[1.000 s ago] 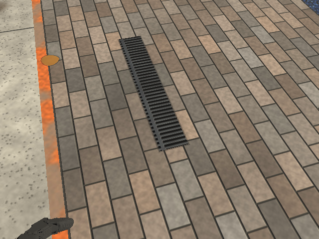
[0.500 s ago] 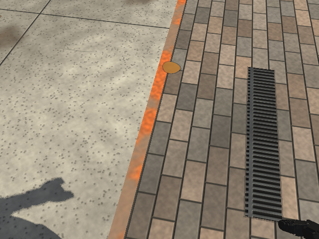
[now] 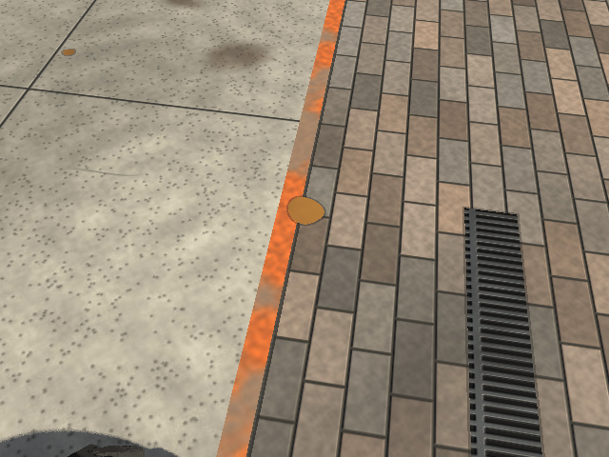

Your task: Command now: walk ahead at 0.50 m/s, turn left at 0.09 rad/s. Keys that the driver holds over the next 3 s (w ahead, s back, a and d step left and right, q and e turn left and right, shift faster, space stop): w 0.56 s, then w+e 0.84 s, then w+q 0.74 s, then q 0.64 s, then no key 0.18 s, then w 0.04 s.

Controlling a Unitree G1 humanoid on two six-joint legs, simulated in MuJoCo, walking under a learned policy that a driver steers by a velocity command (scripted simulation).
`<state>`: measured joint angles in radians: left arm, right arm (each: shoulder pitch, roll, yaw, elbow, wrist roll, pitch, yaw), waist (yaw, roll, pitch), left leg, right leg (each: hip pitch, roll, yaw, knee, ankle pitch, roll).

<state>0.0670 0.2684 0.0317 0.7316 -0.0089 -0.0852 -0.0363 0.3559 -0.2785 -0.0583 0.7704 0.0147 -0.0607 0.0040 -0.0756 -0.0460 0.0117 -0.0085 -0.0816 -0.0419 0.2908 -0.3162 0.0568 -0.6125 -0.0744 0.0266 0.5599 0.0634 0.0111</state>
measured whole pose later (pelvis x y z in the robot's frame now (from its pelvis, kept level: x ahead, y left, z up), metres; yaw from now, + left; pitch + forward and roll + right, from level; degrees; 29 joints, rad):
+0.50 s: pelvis +0.28 -0.03 +0.01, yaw +0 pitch +2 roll -2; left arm 0.35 0.28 0.05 0.86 -0.02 -0.07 -0.01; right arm 0.09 -0.26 -0.04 0.71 0.01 -0.07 0.02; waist 0.08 0.04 0.01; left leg -0.64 0.09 -0.04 0.59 0.05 -0.01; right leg -0.01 0.05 -0.04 0.23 -0.26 -0.04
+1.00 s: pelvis +0.55 +0.01 +0.00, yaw -11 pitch +1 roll +2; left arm 0.15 0.28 0.06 0.77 -0.02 -0.03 -0.03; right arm 0.32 -0.26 -0.07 0.87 -0.01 -0.09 -0.01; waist -0.06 -0.04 0.02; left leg 0.03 -0.03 0.21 0.22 -0.26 0.02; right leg -0.69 -0.11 0.04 0.75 0.03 -0.01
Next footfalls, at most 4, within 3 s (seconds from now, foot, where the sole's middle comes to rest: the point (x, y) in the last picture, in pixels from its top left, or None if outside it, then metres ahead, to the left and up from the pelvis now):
0.08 right None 0.23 -0.13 -0.77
0.62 left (240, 444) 0.51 0.11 -0.77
1.16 right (354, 331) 0.77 -0.17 -0.77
1.66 left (314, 221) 1.13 -0.10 -0.78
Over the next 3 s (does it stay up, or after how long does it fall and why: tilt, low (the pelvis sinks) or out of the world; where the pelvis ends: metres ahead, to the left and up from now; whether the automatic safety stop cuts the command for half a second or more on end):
stays up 1.38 -0.23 -0.01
